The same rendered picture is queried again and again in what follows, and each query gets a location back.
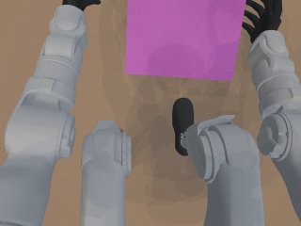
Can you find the robot right forearm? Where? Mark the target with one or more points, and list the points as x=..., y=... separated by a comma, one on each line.
x=272, y=73

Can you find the right robot shin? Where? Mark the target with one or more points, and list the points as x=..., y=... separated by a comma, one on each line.
x=190, y=136

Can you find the carton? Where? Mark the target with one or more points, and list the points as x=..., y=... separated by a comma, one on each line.
x=183, y=38

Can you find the robot right hand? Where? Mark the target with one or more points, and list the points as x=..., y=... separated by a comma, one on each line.
x=269, y=17

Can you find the right robot thigh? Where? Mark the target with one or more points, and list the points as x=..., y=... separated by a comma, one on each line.
x=222, y=156

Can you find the right robot upper arm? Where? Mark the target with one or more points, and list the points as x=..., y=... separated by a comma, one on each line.
x=280, y=139

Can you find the left robot upper arm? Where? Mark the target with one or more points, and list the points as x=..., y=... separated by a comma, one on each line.
x=37, y=138

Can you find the robot left forearm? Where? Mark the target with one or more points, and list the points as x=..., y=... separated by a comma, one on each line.
x=59, y=64

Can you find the robot left hand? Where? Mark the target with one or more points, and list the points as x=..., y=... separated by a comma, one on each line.
x=82, y=4

